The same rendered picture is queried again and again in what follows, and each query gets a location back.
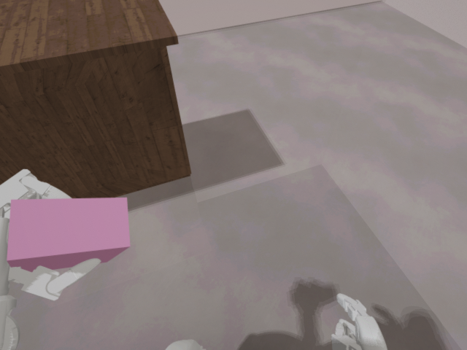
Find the table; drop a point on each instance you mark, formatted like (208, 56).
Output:
(87, 98)

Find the right robot hand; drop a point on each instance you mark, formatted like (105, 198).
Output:
(365, 335)

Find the left robot forearm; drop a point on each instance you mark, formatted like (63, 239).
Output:
(9, 328)

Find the sponge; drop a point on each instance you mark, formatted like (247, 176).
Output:
(61, 233)

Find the left robot hand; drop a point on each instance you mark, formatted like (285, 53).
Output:
(43, 281)

